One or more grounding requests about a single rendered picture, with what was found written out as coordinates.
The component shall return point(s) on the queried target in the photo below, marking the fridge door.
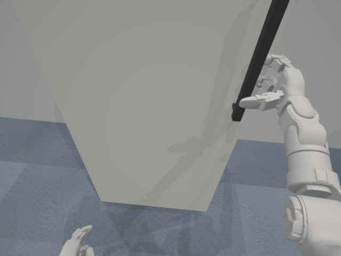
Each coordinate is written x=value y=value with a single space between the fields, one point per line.
x=146 y=88

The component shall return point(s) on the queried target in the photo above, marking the left robot hand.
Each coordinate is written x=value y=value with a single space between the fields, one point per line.
x=72 y=246

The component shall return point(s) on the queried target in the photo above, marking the robot right forearm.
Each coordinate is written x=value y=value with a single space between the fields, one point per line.
x=309 y=166

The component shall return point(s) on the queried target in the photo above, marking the right robot hand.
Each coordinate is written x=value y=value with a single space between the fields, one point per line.
x=290 y=82

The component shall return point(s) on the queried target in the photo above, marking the handle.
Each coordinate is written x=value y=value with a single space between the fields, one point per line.
x=267 y=35

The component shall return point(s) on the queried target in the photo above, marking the robot right upper arm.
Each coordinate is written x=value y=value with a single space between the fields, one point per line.
x=313 y=224

